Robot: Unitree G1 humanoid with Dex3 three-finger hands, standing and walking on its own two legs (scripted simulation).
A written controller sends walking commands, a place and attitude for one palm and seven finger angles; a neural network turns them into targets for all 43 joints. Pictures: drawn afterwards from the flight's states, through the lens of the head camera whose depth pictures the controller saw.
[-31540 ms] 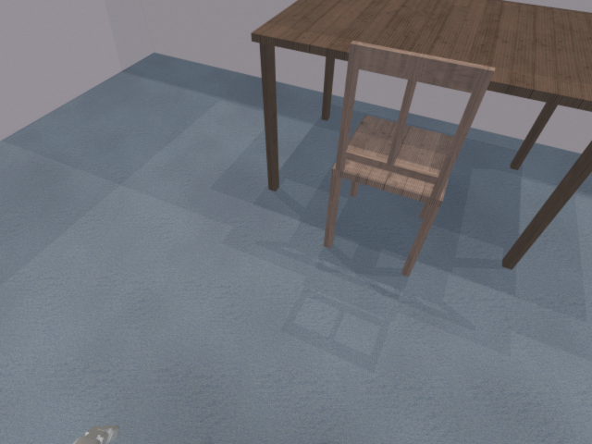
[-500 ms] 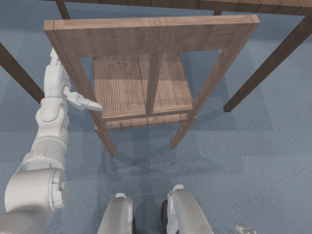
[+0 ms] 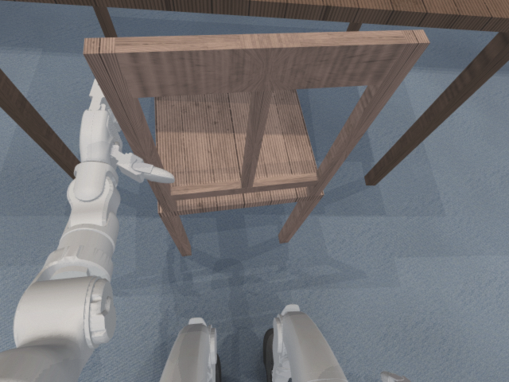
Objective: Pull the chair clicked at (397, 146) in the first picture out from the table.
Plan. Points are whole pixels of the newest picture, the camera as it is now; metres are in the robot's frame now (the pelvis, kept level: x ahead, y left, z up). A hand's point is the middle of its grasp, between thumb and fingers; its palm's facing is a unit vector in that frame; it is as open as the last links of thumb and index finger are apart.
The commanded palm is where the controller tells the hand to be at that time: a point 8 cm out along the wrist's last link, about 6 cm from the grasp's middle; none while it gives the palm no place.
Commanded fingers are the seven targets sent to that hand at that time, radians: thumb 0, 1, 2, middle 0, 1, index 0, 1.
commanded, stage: hook a spindle and tug to test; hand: left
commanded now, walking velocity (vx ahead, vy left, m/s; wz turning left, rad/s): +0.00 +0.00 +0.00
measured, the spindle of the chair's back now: (252, 146) +0.47 -0.01 +0.01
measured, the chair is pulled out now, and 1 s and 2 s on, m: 0.03 0.01 0.04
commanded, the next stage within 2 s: open the thumb and straighten the fingers in 1.36 s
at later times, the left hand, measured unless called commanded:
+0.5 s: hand (142, 137) +0.48 +0.16 +0.02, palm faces +0.00 -1.00 -0.02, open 10.5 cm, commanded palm +0.46 +0.19 +0.03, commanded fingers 0.00 0.51 0.73 -0.50 -1.45 -0.50 -1.45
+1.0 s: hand (153, 137) +0.48 +0.14 +0.02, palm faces +0.01 -1.00 -0.01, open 5.5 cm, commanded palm +0.44 +0.19 +0.03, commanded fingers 0.00 0.90 0.90 -0.50 -1.45 -0.50 -1.45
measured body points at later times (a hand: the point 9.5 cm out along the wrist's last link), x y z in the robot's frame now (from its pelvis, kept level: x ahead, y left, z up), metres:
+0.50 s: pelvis +0.00 +0.00 +0.00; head +0.15 +0.03 +0.42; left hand +0.47 +0.21 +0.03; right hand +0.07 -0.26 -0.12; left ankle +0.01 +0.08 -0.62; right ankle +0.06 -0.12 -0.62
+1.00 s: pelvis +0.00 +0.00 +0.00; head +0.15 +0.02 +0.43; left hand +0.47 +0.19 +0.02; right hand +0.05 -0.26 -0.12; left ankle +0.01 +0.08 -0.62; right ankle +0.06 -0.12 -0.62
